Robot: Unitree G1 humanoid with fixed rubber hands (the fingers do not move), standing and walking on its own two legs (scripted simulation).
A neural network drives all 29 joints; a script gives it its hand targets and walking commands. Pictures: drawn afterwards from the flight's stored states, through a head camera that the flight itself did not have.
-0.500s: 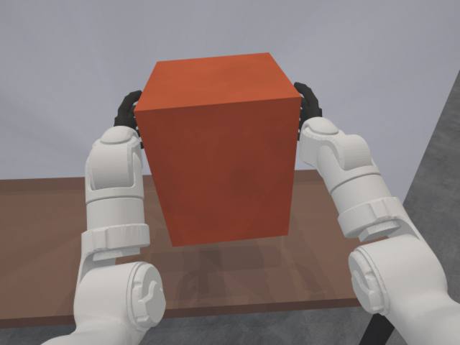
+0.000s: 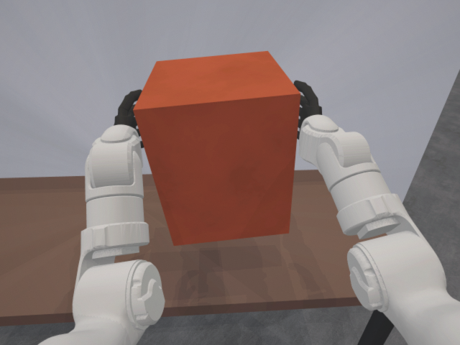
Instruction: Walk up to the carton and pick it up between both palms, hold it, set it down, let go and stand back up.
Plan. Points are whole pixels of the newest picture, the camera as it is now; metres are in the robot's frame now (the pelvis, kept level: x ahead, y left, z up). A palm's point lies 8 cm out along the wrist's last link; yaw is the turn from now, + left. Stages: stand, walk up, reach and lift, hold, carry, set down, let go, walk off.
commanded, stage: hold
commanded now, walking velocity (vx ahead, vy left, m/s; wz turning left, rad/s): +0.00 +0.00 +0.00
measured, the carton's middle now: (221, 146) +0.39 +0.00 +0.25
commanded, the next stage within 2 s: none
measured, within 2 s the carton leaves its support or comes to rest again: neither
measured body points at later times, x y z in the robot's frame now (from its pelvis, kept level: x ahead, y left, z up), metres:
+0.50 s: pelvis +0.00 +0.00 +0.00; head -0.10 +0.02 +0.44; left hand +0.38 +0.15 +0.29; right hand +0.37 -0.14 +0.30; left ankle +0.02 +0.13 -0.75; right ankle +0.01 -0.11 -0.75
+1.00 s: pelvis +0.00 +0.00 +0.00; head -0.09 +0.02 +0.44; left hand +0.39 +0.15 +0.29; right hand +0.38 -0.14 +0.30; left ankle +0.02 +0.13 -0.75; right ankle +0.01 -0.11 -0.75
